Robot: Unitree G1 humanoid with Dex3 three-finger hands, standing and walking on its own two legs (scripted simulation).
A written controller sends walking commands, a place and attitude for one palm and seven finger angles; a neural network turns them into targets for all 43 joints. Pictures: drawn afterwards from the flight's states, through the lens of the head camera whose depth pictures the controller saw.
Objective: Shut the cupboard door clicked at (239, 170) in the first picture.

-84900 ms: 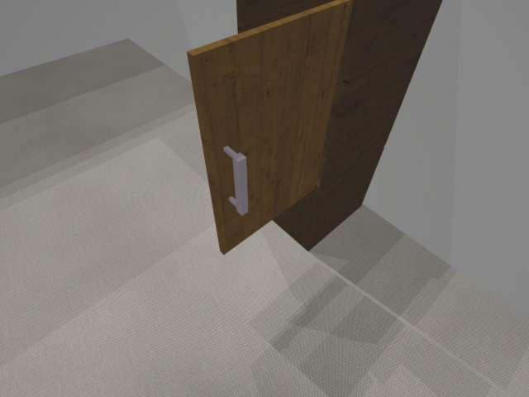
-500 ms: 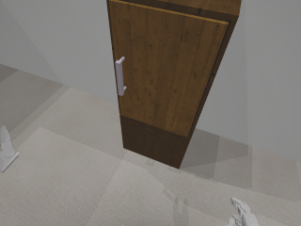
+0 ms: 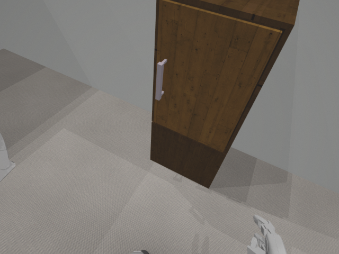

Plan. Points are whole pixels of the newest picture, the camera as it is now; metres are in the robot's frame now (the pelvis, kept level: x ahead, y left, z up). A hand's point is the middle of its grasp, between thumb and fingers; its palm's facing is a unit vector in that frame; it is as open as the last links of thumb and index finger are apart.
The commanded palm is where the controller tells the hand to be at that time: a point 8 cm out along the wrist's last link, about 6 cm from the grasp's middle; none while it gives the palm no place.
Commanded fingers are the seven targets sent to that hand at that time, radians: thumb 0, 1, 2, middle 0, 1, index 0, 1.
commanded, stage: step back with the hand held close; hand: left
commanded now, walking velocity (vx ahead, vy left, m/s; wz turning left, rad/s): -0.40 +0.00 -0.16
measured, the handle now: (161, 80) +0.78 +0.06 -0.04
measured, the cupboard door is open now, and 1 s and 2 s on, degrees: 0 0 0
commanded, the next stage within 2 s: stop stepping back and stand still in 0.08 s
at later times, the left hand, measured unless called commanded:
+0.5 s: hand out of the picture +0.14 +0.29 +0.18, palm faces +0.36 -0.83 -0.42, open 7.5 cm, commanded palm +0.10 +0.32 +0.18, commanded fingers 0.00 0.90 0.90 -0.20 -0.30 -0.20 -0.30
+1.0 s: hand out of the picture +0.05 +0.37 +0.17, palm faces +0.46 -0.80 -0.39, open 7.5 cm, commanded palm -0.01 +0.39 +0.18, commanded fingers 0.00 0.90 0.90 -0.20 -0.30 -0.20 -0.30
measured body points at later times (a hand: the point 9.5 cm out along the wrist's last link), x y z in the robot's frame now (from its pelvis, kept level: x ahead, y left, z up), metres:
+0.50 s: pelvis -0.08 +0.04 -0.02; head -0.11 +0.08 +0.42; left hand +0.11 +0.33 +0.20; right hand +0.00 -0.24 -0.10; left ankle +0.12 +0.08 -0.72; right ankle -0.14 -0.14 -0.73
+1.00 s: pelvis -0.18 +0.11 +0.00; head -0.19 +0.11 +0.45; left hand +0.02 +0.41 +0.19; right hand -0.04 -0.13 -0.08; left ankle -0.17 +0.25 -0.73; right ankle -0.16 +0.01 -0.71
